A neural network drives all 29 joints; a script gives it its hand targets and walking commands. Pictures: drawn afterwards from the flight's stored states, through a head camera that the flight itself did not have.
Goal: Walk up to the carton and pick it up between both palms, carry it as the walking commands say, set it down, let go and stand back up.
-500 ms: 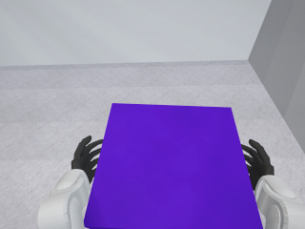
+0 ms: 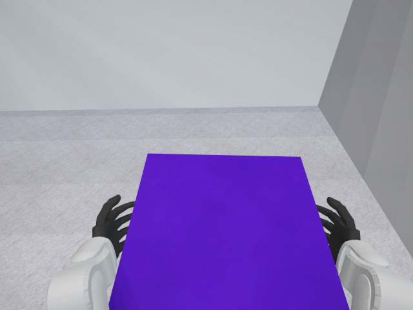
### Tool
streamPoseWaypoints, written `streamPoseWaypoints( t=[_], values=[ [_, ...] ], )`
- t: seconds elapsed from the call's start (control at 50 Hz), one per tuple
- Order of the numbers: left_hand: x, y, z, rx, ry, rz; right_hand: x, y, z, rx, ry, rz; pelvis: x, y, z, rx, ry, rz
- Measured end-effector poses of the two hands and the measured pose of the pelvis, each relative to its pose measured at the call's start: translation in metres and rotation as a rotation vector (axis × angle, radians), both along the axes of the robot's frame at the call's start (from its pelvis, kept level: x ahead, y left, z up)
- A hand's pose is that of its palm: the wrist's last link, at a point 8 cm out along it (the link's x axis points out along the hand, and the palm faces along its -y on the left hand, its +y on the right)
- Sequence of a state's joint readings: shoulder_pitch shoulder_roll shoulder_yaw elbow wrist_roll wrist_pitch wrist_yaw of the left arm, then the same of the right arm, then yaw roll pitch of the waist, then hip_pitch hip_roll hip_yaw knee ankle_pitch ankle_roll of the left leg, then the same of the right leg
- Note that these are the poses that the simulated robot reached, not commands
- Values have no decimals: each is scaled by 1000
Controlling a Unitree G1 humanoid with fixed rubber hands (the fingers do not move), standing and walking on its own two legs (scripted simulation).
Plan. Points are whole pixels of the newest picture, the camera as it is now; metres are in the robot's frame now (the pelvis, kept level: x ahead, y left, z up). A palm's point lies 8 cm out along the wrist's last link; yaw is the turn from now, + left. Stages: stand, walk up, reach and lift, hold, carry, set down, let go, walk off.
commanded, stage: carry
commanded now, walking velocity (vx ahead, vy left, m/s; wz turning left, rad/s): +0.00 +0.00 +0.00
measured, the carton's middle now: (221, 252) +0.24 +0.00 +0.00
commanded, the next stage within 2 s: none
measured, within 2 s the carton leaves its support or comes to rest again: neither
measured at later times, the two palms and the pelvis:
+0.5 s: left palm (102, 239) +0.22 +0.20 +0.09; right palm (331, 242) +0.22 -0.18 +0.09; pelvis +0.01 +0.01 +0.00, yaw +0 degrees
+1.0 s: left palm (95, 224) +0.25 +0.22 +0.10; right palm (316, 228) +0.24 -0.16 +0.09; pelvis +0.03 +0.03 +0.00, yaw +0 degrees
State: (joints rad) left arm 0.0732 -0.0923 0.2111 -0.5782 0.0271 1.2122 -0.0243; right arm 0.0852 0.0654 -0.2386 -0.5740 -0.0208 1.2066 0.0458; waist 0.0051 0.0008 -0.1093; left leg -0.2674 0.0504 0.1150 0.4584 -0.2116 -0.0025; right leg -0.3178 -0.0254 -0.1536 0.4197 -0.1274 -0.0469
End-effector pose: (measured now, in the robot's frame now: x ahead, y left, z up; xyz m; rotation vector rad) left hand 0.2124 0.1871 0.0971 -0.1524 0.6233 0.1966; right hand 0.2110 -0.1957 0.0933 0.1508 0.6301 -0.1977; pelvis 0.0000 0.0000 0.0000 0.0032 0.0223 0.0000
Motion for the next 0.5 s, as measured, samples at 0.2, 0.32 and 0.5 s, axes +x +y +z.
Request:
streamPoseWaypoints(
  t=[0.2,0.32,0.5],
  values=[
    [1,-4,-5,-1,18,-11,-4,-4,-5,8,21,-22,-1,0,0,-1,1,-3],
    [3,3,-5,-1,18,-9,-1,3,-6,11,22,-15,1,4,0,-3,8,-7],
    [9,14,-8,-6,22,-1,8,14,-7,1,27,-5,6,12,-1,-3,13,0]
  ],
)
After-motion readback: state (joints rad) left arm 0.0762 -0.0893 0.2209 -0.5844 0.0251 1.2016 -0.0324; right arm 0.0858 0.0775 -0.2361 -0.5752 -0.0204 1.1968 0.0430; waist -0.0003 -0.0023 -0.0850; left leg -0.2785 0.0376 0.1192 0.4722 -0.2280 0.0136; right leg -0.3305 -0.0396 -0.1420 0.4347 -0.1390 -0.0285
